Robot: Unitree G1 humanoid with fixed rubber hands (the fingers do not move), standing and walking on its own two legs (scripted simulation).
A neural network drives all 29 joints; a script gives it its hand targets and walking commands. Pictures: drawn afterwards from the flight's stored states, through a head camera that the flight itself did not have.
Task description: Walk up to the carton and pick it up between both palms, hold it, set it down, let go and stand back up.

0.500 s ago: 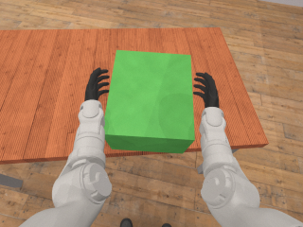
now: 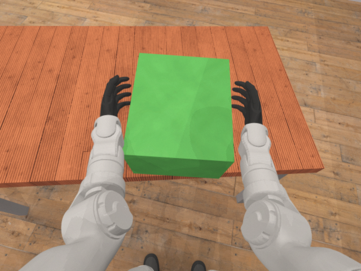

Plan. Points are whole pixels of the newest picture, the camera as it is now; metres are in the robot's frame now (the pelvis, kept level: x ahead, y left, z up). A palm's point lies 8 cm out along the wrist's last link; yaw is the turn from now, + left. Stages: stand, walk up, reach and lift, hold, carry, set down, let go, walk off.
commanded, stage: set down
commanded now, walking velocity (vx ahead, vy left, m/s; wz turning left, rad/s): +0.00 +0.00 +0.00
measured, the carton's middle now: (180, 117) +0.47 +0.02 -0.04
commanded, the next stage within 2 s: none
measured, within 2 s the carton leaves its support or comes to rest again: rests again in 0.10 s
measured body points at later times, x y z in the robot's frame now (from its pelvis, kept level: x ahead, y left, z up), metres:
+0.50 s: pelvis +0.01 +0.00 -0.01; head +0.11 +0.02 +0.43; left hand +0.45 +0.21 +0.01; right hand +0.46 -0.13 +0.02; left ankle +0.01 +0.12 -0.74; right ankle -0.02 -0.10 -0.74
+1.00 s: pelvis -0.03 +0.00 -0.03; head +0.08 +0.01 +0.41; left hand +0.45 +0.23 +0.06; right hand +0.48 -0.18 +0.07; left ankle +0.00 +0.12 -0.74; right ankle -0.02 -0.10 -0.74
